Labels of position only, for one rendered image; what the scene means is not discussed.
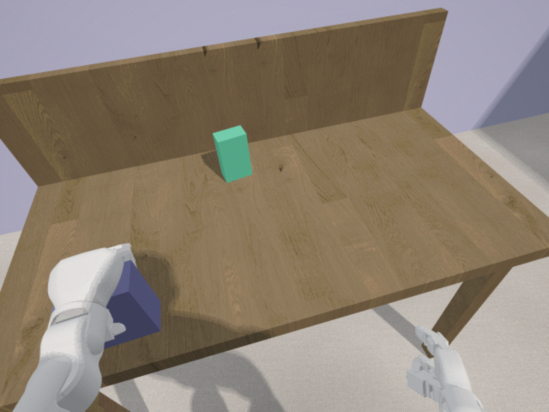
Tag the robot right hand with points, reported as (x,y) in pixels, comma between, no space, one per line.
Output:
(428,377)

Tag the robot left forearm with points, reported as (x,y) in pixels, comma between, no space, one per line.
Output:
(68,378)

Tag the sponge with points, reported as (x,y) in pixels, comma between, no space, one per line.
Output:
(133,304)

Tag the table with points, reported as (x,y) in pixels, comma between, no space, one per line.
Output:
(358,197)

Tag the robot left hand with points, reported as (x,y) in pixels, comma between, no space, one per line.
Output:
(90,276)

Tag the robot right forearm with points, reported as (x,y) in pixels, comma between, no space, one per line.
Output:
(457,399)

